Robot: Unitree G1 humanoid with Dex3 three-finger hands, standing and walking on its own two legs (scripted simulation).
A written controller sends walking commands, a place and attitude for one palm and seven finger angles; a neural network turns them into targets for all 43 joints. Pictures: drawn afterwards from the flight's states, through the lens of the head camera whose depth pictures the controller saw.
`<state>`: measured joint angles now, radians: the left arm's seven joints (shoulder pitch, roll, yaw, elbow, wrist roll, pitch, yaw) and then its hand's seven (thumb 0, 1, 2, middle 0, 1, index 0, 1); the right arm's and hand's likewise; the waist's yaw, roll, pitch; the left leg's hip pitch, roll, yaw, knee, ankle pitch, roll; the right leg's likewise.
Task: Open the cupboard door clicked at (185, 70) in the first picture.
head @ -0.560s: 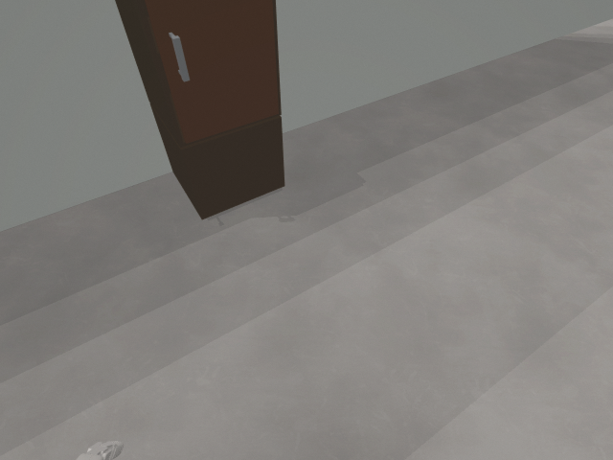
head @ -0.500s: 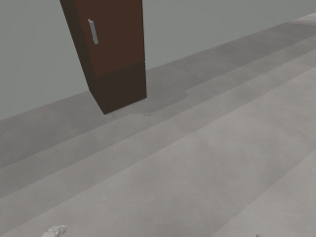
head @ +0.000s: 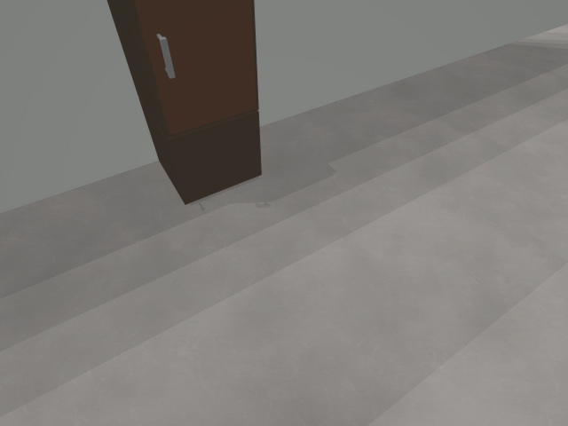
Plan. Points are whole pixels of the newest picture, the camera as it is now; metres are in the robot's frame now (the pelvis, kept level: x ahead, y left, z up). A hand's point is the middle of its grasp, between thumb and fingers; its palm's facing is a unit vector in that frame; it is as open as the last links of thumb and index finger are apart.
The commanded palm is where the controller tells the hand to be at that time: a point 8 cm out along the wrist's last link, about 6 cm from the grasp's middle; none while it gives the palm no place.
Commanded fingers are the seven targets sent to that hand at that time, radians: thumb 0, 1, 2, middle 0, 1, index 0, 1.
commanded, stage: stand and wait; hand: left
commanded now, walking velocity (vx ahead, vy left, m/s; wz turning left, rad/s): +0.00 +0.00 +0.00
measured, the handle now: (165, 56) +1.20 +0.47 -0.03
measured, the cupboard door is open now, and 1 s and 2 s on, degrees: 0 0 0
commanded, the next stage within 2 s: look at it before walking up in 0.40 s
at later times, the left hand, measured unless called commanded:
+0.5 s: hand out of the picture +0.07 +0.24 -0.15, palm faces -0.04 -0.94 -0.34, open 7.4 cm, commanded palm none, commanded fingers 0.00 0.90 0.90 -0.20 -0.30 -0.20 -0.30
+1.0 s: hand out of the picture +0.06 +0.25 -0.15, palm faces -0.03 -0.94 -0.34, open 7.4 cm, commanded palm none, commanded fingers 0.00 0.90 0.90 -0.20 -0.30 -0.20 -0.30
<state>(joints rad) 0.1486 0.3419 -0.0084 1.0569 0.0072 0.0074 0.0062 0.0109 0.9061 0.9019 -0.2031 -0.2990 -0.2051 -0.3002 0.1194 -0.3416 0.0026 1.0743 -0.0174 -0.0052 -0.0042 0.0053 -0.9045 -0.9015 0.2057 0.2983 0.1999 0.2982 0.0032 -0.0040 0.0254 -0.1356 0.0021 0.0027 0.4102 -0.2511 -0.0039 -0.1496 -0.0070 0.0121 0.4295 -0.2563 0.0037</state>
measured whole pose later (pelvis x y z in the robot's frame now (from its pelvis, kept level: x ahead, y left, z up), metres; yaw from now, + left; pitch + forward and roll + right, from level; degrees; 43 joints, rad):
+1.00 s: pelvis -0.01 +0.00 +0.00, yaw -1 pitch -2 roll +0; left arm 0.14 0.34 -0.01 1.09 0.01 0.00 0.00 0.01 0.91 0.90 -0.20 -0.30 -0.20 -0.30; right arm 0.11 -0.34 0.01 1.12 -0.01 -0.01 0.00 0.00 -0.90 -0.90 0.21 0.30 0.20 0.30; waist 0.00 0.00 0.02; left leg -0.12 0.01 0.01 0.36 -0.21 -0.01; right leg -0.14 0.00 0.02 0.38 -0.21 0.00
